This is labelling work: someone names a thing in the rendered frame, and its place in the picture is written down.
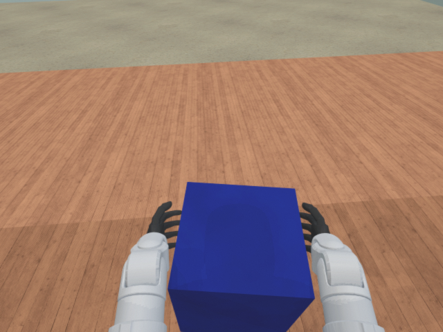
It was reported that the robot right hand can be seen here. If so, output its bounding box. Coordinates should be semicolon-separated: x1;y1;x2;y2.
300;203;330;253

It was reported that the robot left hand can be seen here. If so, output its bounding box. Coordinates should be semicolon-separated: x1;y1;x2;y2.
147;201;182;249

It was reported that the carton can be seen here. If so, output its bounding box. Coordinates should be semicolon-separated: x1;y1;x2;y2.
168;182;315;332

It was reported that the robot right forearm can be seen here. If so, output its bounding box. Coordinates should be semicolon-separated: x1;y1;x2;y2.
311;233;385;332

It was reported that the robot left forearm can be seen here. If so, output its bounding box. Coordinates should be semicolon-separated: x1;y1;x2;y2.
108;232;170;332

